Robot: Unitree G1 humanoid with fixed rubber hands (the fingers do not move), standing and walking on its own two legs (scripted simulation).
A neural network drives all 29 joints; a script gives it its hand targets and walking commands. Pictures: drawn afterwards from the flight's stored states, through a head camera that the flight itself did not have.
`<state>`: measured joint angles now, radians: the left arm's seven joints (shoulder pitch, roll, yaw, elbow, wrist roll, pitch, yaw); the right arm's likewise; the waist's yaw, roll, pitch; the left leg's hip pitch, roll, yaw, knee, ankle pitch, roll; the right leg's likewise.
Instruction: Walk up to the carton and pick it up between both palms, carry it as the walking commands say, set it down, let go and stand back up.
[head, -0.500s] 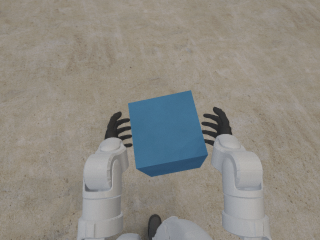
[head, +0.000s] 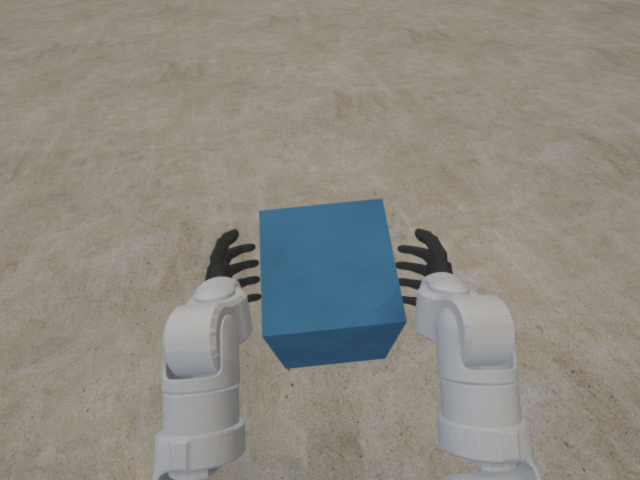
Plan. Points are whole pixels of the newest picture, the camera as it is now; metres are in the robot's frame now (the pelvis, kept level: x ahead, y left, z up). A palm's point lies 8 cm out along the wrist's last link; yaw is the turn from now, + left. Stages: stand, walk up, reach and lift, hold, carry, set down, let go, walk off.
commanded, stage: carry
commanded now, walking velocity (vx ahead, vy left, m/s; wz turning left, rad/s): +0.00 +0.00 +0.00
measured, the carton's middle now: (329, 292) +0.37 +0.00 +0.04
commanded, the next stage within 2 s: none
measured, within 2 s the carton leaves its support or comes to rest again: neither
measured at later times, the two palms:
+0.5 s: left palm (324, 233) +0.47 +0.01 +0.06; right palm (481, 235) +0.45 -0.23 +0.06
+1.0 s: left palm (294, 171) +0.58 +0.06 +0.11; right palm (442, 166) +0.56 -0.19 +0.12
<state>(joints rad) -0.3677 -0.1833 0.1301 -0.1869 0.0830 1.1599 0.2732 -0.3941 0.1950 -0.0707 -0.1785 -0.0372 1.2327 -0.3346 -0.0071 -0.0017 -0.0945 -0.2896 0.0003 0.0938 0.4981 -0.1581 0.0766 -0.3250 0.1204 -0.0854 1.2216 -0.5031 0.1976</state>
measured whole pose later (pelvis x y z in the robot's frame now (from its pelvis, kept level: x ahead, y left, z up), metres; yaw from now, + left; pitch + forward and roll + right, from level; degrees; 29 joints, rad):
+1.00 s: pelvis +0.27 -0.05 +0.00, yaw -4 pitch +4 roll +0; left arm -0.37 -0.18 0.14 -0.14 0.07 1.16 0.26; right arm -0.36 0.18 -0.09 -0.14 -0.05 1.19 -0.30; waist -0.01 -0.04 -0.12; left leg -0.31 0.01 0.07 0.56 -0.31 0.02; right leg -0.15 -0.01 -0.02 0.60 -0.40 -0.02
